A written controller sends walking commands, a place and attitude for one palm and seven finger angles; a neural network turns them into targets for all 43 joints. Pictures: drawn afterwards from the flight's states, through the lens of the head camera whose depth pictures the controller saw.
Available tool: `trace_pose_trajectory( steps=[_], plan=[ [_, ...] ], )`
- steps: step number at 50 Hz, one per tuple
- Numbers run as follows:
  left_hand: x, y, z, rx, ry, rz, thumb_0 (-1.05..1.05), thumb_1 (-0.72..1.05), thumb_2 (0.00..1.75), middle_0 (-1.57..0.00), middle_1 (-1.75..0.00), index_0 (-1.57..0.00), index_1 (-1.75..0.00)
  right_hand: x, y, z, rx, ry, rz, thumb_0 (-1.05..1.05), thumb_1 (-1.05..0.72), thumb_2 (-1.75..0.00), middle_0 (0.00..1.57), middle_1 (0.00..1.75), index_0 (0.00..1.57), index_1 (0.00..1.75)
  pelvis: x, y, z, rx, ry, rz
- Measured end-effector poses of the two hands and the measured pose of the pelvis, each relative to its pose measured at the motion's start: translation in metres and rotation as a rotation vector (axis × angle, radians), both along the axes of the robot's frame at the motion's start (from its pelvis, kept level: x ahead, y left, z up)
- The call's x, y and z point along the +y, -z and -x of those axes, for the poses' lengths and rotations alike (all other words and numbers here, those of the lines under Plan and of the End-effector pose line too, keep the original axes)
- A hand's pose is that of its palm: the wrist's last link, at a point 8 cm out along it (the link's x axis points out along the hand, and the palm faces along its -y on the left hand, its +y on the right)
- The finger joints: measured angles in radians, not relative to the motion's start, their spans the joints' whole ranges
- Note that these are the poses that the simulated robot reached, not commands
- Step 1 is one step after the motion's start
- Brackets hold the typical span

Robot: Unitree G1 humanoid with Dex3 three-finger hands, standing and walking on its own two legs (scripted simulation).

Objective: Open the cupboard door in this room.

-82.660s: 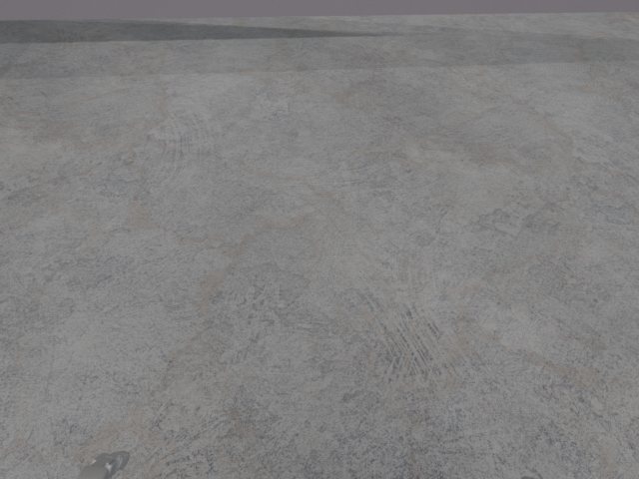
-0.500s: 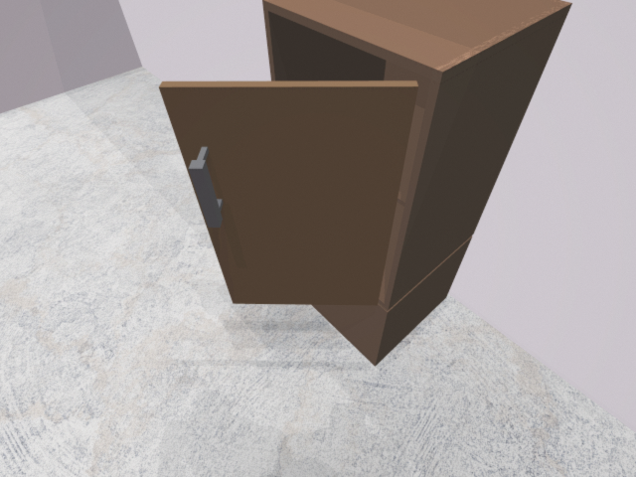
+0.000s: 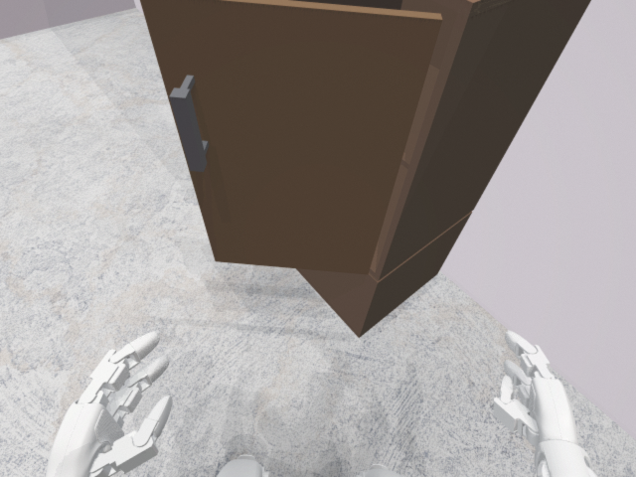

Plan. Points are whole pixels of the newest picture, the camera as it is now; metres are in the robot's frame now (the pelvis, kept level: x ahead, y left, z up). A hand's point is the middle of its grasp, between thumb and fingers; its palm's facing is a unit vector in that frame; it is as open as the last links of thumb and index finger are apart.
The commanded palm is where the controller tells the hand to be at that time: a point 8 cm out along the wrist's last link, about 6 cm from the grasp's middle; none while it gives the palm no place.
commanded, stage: raise the hand with hooked fingers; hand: left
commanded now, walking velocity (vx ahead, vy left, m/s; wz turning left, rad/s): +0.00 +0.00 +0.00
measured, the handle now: (193, 124) +0.57 +0.25 +0.10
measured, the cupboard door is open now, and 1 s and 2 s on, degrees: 47 47 47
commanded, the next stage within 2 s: move the hooked fingers beside the handle in 1.68 s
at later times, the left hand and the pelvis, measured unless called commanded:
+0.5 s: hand (72, 367) +0.21 +0.28 +0.06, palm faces +0.13 -0.99 -0.08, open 11.6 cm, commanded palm +0.19 +0.32 +0.07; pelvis -0.01 +0.04 +0.00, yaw +0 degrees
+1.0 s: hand (60, 305) +0.26 +0.30 +0.09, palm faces +0.05 -1.00 -0.06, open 13.8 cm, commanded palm +0.24 +0.35 +0.11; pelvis +0.00 +0.04 +0.02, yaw +1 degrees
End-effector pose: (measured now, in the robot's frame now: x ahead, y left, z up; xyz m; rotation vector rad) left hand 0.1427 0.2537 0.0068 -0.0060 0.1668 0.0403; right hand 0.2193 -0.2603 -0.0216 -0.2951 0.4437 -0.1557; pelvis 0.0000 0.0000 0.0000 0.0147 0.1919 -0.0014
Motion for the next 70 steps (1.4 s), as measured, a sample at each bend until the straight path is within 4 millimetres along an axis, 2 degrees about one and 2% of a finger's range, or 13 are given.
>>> trace_pose_trajectory(
  steps=[3,6,10,14,18,24,28,32,41,47,59,64,70],
  plan=[
    [0.017,0.004,0.024,0.001,-0.107,-0.016,0.01,0.55,0.74,-0.23,-0.53,-0.23,-0.53,0.011,0.008,-0.009,0.003,-0.035,0.017,0.01,-0.91,-0.90,0.20,0.30,0.19,0.30,0.001,0.009,0.003,0.008,-0.019,0.019],
    [0.031,-0.016,0.023,-0.130,-0.150,-0.074,0.01,0.47,0.72,-0.23,-0.57,-0.23,-0.58,0.029,0.025,-0.007,0.040,-0.073,0.010,0.01,-0.91,-0.90,0.20,0.30,0.19,0.30,0.004,0.017,0.007,0.014,-0.035,0.040],
    [0.030,-0.039,-0.010,-0.280,-0.020,-0.100,0.01,0.38,0.68,-0.23,-0.63,-0.23,-0.64,0.055,0.052,0.013,0.102,-0.096,-0.044,0.01,-0.91,-0.90,0.20,0.30,0.20,0.30,0.009,0.023,0.015,0.013,-0.045,0.064],
    [0.025,-0.039,-0.049,-0.179,0.150,-0.068,0.01,0.29,0.64,-0.24,-0.69,-0.24,-0.70,0.071,0.065,0.047,0.177,-0.036,-0.123,0.02,-0.91,-0.90,0.21,0.30,0.20,0.30,0.016,0.018,0.020,0.009,-0.029,0.063],
    [0.038,-0.039,-0.057,-0.042,0.113,-0.021,0.01,0.20,0.60,-0.25,-0.75,-0.25,-0.76,0.072,0.061,0.082,0.230,0.056,-0.160,0.02,-0.90,-0.90,0.21,0.30,0.20,0.30,0.025,0.005,0.017,0.000,-0.005,0.050],
    [0.070,-0.061,-0.041,-0.117,-0.075,-0.082,0.00,0.06,0.54,-0.26,-0.84,-0.26,-0.85,0.059,0.053,0.107,0.283,0.079,-0.093,0.02,-0.90,-0.90,0.21,0.30,0.20,0.30,0.034,-0.003,0.014,-0.007,-0.006,0.048],
    [0.074,-0.058,-0.042,-0.146,-0.043,-0.097,0.00,-0.04,0.50,-0.26,-0.90,-0.26,-0.91,0.049,0.049,0.105,0.288,0.056,-0.033,0.02,-0.90,-0.90,0.21,0.30,0.20,0.30,0.040,-0.001,0.017,-0.008,-0.018,0.054],
    [0.067,-0.051,-0.057,-0.121,0.052,-0.075,0.00,-0.13,0.46,-0.27,-0.96,-0.27,-0.97,0.047,0.040,0.095,0.247,0.059,-0.003,0.02,-0.90,-0.90,0.21,0.30,0.20,0.30,0.043,-0.003,0.017,-0.019,-0.019,0.058],
    [0.092,-0.093,-0.082,-0.207,-0.022,-0.082,-0.01,-0.34,0.37,-0.29,-1.10,-0.29,-1.10,0.064,0.014,0.064,0.141,0.024,-0.042,0.02,-0.91,-0.90,0.21,0.30,0.20,0.30,0.042,-0.016,0.005,-0.051,-0.013,0.057],
    [0.102,-0.088,-0.091,-0.103,-0.025,-0.069,-0.01,-0.44,0.32,-0.29,-1.16,-0.29,-1.16,0.070,0.017,0.053,0.162,-0.017,-0.060,0.02,-0.90,-0.90,0.21,0.30,0.20,0.30,0.040,-0.021,0.001,-0.054,-0.020,0.056],
    [0.110,-0.118,-0.126,-0.187,-0.021,-0.065,-0.01,-0.49,0.30,-0.30,-1.19,-0.30,-1.20,0.052,0.021,0.063,0.241,0.026,-0.044,0.02,-0.90,-0.90,0.21,0.30,0.20,0.30,0.030,-0.028,-0.007,-0.068,-0.017,0.048],
    [0.107,-0.114,-0.139,-0.120,0.003,-0.037,-0.01,-0.49,0.30,-0.30,-1.19,-0.30,-1.20,0.039,0.020,0.071,0.261,0.062,-0.042,0.02,-0.90,-0.90,0.21,0.30,0.20,0.30,0.028,-0.032,-0.009,-0.062,-0.009,0.042],
    [0.093,-0.108,-0.138,-0.130,0.014,-0.034,-0.01,-0.49,0.30,-0.30,-1.20,-0.30,-1.20,0.028,0.018,0.079,0.278,0.082,-0.030,0.02,-0.91,-0.90,0.21,0.30,0.20,0.30,0.025,-0.033,-0.010,-0.060,0.003,0.036]
  ],
)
